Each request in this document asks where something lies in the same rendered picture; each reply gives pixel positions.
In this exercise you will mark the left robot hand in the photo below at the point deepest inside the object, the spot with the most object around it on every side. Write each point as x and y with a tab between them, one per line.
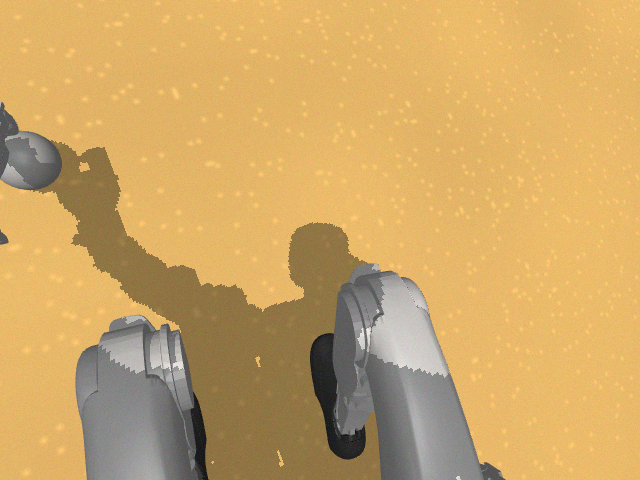
8	127

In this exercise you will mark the ball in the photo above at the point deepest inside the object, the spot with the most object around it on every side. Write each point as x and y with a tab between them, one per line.
34	162

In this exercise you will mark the left robot foot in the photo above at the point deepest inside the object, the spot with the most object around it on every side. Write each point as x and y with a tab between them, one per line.
200	440

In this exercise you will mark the right robot foot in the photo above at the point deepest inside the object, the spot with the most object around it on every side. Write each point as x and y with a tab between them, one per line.
325	385

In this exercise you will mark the right robot hand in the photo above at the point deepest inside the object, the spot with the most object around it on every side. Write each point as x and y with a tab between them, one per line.
490	472

